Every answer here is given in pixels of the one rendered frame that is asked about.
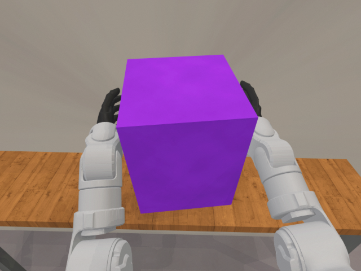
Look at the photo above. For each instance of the right robot forearm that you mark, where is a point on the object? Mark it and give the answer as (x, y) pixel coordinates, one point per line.
(289, 198)

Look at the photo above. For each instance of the robot left hand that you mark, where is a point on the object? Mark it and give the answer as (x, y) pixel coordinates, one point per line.
(108, 109)

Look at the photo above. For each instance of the right robot upper arm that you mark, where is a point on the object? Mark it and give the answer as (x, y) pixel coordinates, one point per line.
(311, 246)

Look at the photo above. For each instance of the robot right hand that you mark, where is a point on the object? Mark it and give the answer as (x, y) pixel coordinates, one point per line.
(252, 97)

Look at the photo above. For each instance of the carton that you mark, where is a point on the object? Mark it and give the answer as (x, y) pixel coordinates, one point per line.
(185, 127)

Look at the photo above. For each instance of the left robot upper arm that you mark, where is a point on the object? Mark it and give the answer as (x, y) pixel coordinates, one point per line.
(111, 254)

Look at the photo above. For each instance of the table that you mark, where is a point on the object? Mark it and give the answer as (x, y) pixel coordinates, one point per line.
(40, 189)

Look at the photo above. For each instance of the left robot forearm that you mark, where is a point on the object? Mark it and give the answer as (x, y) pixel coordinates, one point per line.
(100, 180)

